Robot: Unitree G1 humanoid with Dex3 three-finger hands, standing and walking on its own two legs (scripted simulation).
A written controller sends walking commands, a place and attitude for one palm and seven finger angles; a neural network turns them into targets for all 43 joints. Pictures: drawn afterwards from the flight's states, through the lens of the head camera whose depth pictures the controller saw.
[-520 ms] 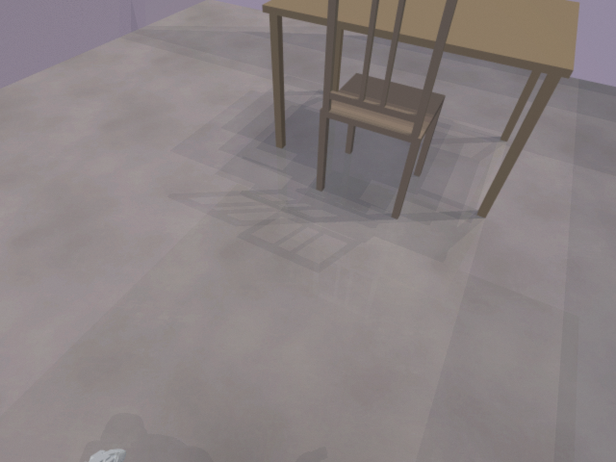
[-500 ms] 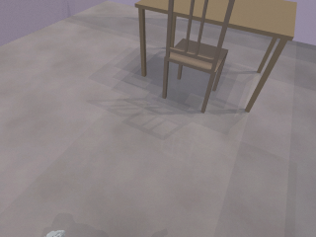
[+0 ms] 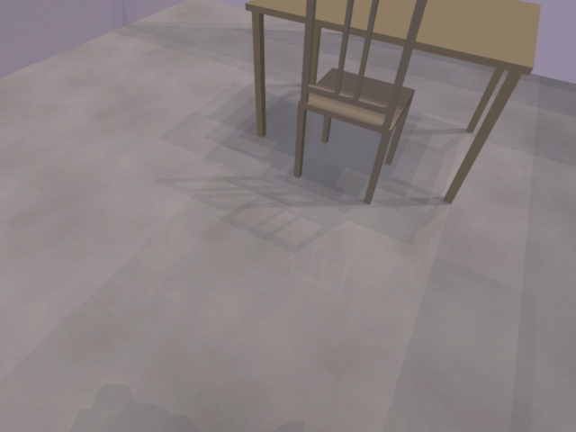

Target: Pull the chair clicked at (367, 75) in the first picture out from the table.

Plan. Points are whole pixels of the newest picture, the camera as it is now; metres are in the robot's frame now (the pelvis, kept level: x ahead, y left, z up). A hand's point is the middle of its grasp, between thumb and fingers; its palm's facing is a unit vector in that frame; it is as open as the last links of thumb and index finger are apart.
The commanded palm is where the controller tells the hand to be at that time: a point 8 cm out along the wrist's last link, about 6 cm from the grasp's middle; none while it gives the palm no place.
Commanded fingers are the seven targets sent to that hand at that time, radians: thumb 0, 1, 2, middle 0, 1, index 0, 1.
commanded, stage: stand and wait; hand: left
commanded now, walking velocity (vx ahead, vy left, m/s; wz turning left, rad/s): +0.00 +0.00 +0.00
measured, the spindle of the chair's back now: (344, 45) +1.40 -0.12 -0.06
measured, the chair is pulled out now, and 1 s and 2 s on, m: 0.00 0.00 0.00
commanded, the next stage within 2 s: look at it before walking up in 0.36 s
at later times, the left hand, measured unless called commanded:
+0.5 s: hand out of the picture +0.06 +0.23 -0.16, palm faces -0.03 -0.95 -0.31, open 7.4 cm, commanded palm none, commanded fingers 0.00 0.90 0.90 -0.20 -0.30 -0.20 -0.30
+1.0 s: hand out of the picture +0.05 +0.23 -0.16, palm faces -0.03 -0.95 -0.31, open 7.4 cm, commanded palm none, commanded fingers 0.00 0.90 0.90 -0.20 -0.30 -0.20 -0.30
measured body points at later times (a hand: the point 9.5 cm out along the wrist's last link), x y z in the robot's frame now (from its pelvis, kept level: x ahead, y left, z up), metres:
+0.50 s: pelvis -0.01 -0.01 +0.00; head -0.01 +0.00 +0.45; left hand +0.06 +0.28 -0.13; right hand +0.06 -0.30 -0.13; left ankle -0.02 +0.11 -0.74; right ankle -0.01 -0.14 -0.74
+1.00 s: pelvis -0.01 -0.01 +0.00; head +0.00 -0.01 +0.45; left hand +0.05 +0.28 -0.14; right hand +0.06 -0.30 -0.13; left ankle -0.02 +0.11 -0.74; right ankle -0.01 -0.14 -0.74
